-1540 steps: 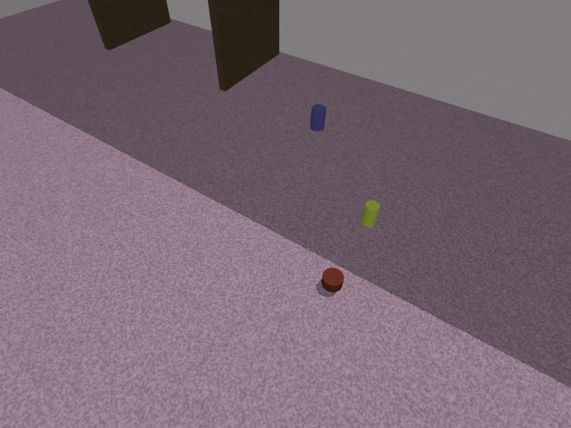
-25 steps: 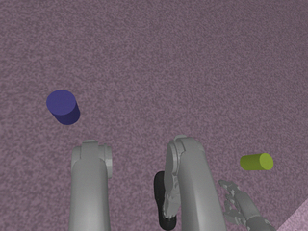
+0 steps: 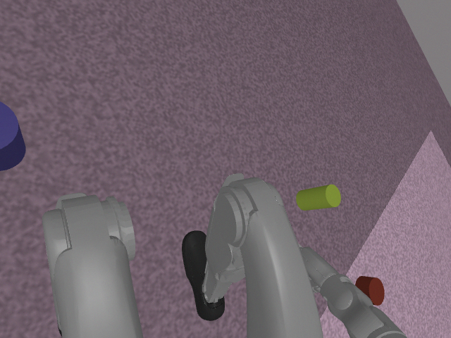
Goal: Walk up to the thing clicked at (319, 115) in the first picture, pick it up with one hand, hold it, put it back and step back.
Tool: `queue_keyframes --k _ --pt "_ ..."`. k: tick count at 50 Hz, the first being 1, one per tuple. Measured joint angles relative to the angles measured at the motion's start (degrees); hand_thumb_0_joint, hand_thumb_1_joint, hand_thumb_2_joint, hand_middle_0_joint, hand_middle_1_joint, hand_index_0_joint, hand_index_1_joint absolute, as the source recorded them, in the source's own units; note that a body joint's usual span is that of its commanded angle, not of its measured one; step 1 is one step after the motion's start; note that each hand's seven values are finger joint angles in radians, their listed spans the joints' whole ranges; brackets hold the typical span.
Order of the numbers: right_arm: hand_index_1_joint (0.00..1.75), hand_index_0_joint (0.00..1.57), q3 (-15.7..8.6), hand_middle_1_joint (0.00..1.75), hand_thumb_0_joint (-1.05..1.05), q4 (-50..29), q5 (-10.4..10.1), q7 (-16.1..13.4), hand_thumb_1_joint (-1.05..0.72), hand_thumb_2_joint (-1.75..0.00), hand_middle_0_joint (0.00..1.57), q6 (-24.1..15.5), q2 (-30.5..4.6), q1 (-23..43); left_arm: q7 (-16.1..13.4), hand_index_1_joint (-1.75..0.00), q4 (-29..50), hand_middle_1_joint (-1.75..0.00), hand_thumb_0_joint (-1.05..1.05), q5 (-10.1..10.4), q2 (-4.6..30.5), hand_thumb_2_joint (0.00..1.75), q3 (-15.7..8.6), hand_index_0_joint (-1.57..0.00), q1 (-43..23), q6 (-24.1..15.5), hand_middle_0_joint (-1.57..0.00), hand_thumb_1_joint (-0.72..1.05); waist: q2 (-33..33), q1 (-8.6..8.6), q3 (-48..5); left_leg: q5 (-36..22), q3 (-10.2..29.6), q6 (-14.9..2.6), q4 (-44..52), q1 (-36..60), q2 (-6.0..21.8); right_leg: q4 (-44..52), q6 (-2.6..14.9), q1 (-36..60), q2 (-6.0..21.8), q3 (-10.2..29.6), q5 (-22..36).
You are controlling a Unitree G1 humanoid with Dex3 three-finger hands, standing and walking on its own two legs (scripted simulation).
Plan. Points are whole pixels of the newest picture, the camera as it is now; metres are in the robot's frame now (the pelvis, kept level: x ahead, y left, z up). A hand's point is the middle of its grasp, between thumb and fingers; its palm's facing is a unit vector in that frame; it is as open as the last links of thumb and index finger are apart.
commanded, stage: close in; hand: left
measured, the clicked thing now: out of the picture +0.45 +0.28 -0.23
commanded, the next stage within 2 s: rest palm in 0.46 s
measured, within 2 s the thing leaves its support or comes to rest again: leaves its support in 1.08 s
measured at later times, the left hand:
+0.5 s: hand out of the picture +0.41 +0.30 -0.17, palm faces +0.33 -0.94 +0.03, open 17.3 cm
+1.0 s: hand out of the picture +0.44 +0.29 -0.18, palm faces +0.37 -0.93 +0.00, open 13.3 cm
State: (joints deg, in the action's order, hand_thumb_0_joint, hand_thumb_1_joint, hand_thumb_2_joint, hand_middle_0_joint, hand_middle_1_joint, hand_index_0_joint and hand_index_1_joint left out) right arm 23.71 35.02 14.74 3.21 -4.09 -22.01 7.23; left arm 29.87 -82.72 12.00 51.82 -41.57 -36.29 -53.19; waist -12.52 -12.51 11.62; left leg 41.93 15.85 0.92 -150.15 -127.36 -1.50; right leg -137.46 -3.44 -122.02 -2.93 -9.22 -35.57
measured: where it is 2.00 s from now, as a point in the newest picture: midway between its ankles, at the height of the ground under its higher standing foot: (151, 315)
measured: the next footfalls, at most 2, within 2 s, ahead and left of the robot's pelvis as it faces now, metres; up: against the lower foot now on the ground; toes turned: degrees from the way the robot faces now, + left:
none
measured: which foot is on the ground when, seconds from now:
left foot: down 0.00-1.00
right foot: down 0.00-1.00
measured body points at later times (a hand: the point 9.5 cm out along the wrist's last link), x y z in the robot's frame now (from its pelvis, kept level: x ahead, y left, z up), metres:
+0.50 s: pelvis -0.02 +0.02 -0.01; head +0.20 +0.21 +0.33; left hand +0.39 +0.35 -0.17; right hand +0.14 -0.23 -0.03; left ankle +0.08 +0.12 -0.26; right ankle +0.13 -0.13 -0.26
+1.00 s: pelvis -0.01 +0.01 -0.01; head +0.22 +0.20 +0.32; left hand +0.41 +0.33 -0.18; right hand +0.14 -0.24 -0.03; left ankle +0.08 +0.12 -0.26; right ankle +0.13 -0.13 -0.26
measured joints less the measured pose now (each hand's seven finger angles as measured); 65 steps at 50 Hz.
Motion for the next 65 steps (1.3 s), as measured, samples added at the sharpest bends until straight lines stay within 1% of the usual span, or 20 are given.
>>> queue_keyframes --k 3,5,10,15,18,21,25,30,33,38,44,48,55,60,65 --pt "0.30 0.21 1.77 0.30 0.00 -0.69 1.12 0.31 -0.91 -0.89 0.20 0.40 -0.18 1.02 -2.34 -0.09 -1.45 -0.10 -0.02 0.26 -0.20 0.06 1.16 -0.05 0.08 -2.33 -0.04 -0.57 -0.85 -0.32 1.11 0.06 0.96 -0.22 -1.04 0.28 0.03 -0.14 -0.17 0.66 -0.38 -0.74 0.34" --pt "0.30 0.21 2.73 0.30 0.00 -1.11 1.86 0.60 -0.91 -0.89 0.20 0.65 -0.24 1.51 -4.50 -0.08 -1.87 -0.10 -0.02 -0.14 -0.66 0.07 1.68 -0.05 -0.08 -3.73 -0.04 -0.57 -1.39 -0.42 1.81 0.06 1.55 -0.36 -1.62 0.56 0.02 -0.16 -0.20 1.21 -0.58 -1.21 0.53" --pt "0.30 0.21 4.13 0.30 0.00 -2.26 3.94 1.70 -0.91 -0.89 0.20 1.71 -0.11 2.08 -11.25 -0.08 -1.24 -0.11 -0.02 -2.63 -1.59 0.08 2.52 -0.05 -0.72 -6.72 -0.03 -0.57 -2.47 -0.59 3.31 -0.23 2.84 -0.65 -2.63 1.32 -0.16 0.04 -0.11 2.75 -0.90 -2.30 1.08" --pt "0.30 0.21 4.63 0.30 0.00 -3.05 5.44 2.76 -0.91 -0.89 0.20 3.07 -0.04 2.00 -16.98 -0.08 -1.74 -0.11 -0.02 -4.87 -1.66 0.10 5.58 -0.05 -0.97 -8.31 -0.03 -0.56 -2.59 -1.07 3.89 -1.03 3.55 -1.30 -3.05 1.47 -0.25 0.57 -0.14 3.78 -1.16 -2.99 1.74" --pt "0.30 0.21 4.94 0.30 0.00 -3.43 5.80 3.36 -0.91 -0.89 0.20 3.72 -0.20 1.76 -19.25 -0.08 -2.08 -0.11 -0.02 -5.91 -1.82 0.10 7.40 -0.05 -0.77 -8.86 -0.03 -0.55 -2.48 -1.38 4.18 -1.43 3.67 -1.80 -3.11 1.51 -0.05 0.96 -0.04 4.17 -1.41 -3.19 2.16" --pt "0.30 0.21 5.40 0.30 0.00 -3.84 6.10 3.90 -0.91 -0.89 0.20 4.24 -0.42 1.41 -21.16 -0.08 -2.60 -0.11 -0.02 -6.29 -2.13 0.11 8.58 -0.05 -0.56 -9.67 -0.03 -0.54 -2.51 -1.74 4.44 -1.59 3.79 -2.17 -3.14 1.67 0.20 1.29 -0.01 4.51 -1.66 -3.34 2.46" --pt "0.30 0.21 6.28 0.30 0.00 -4.22 6.57 4.43 -0.91 -0.89 0.20 4.80 -0.53 1.11 -23.85 -0.08 -3.73 -0.10 -0.02 -6.72 -2.26 0.11 9.34 -0.06 -0.63 -10.89 -0.04 -0.53 -2.88 -2.28 4.79 -1.62 4.11 -2.34 -3.23 1.96 0.41 1.58 -0.23 4.85 -1.93 -3.58 2.81" --pt "0.30 0.21 7.01 0.30 0.00 -4.58 7.04 4.86 -0.91 -0.89 0.21 5.26 -0.52 0.81 -27.19 -0.08 -4.62 -0.10 -0.02 -7.83 -1.89 0.12 9.80 -0.06 -1.15 -12.26 -0.04 -0.51 -3.44 -2.69 5.33 -1.35 4.74 -2.21 -3.51 2.18 0.57 1.69 -0.19 4.94 -2.17 -4.02 2.97" --pt "0.30 0.21 7.33 0.30 0.00 -4.58 7.25 5.01 -0.91 -0.90 0.21 5.51 -0.45 0.86 -28.44 -0.08 -4.83 -0.09 -0.02 -8.34 -1.49 0.14 10.11 -0.05 -1.22 -12.91 -0.05 -0.49 -3.64 -2.88 5.69 -1.03 5.08 -2.06 -3.68 2.29 0.64 1.69 -0.35 4.91 -2.27 -4.22 2.98" --pt "0.30 0.21 7.69 0.30 0.00 -4.46 7.46 5.04 -0.90 -0.90 0.21 5.73 -0.30 1.31 -29.88 -0.10 -5.08 -0.09 -0.02 -8.55 -0.96 0.18 10.29 -0.06 -1.36 -13.47 -0.07 -0.40 -3.85 -3.11 6.30 -0.54 5.45 -1.87 -3.90 2.34 0.74 1.66 -0.81 4.78 -2.38 -4.40 2.92" --pt "0.30 0.21 8.03 0.30 0.00 -4.31 7.62 4.97 -0.89 -0.90 0.20 5.86 -0.05 2.08 -31.15 -0.19 -5.23 -0.18 -0.02 -8.41 -0.63 0.28 10.34 -0.16 -2.16 -13.99 -0.17 -0.20 -4.17 -3.22 6.63 -0.20 5.72 -1.54 -3.90 2.31 0.79 1.65 -1.29 4.48 -2.37 -4.49 2.91" --pt "0.30 0.21 8.07 0.30 0.00 -4.44 7.64 4.86 -0.89 -0.89 0.20 6.20 0.10 2.57 -31.46 -0.25 -5.62 -0.24 -0.02 -9.03 -0.44 0.36 10.80 -0.22 -2.75 -14.29 -0.25 -0.08 -4.20 -3.20 6.72 -0.20 5.80 -1.31 -3.81 2.34 0.80 1.66 -1.17 4.37 -2.31 -4.54 3.00" --pt "0.30 0.21 8.20 0.29 0.00 -4.69 7.54 4.81 -0.88 -0.89 0.20 6.58 0.23 3.32 -32.42 -0.37 -6.64 -0.35 -0.02 -9.51 -0.47 0.46 11.09 -0.34 -3.63 -13.92 -0.37 0.06 -3.97 -3.66 6.51 -0.41 5.79 -1.17 -3.31 2.32 0.99 2.05 -1.44 4.14 -2.32 -4.52 3.37" --pt "0.30 0.21 8.12 0.29 0.00 -4.71 7.60 4.70 -0.88 -0.89 0.20 6.69 0.27 3.17 -33.41 -0.47 -7.16 -0.45 -0.02 -9.60 -0.06 0.49 10.76 -0.45 -4.11 -13.55 -0.43 0.04 -3.95 -4.01 6.43 -0.44 5.74 -1.14 -3.06 2.29 1.18 2.28 -1.41 3.99 -2.36 -4.50 3.53" --pt "0.30 0.20 8.00 0.29 0.00 -4.41 7.61 4.80 -0.88 -0.89 0.20 6.85 0.18 2.65 -33.85 -0.62 -6.63 -0.60 -0.02 -9.57 0.22 0.54 10.72 -0.57 -4.21 -13.24 -0.51 -0.03 -3.99 -4.05 6.62 -0.46 5.71 -1.14 -3.01 2.22 1.19 2.30 -1.25 3.94 -2.29 -4.51 3.54"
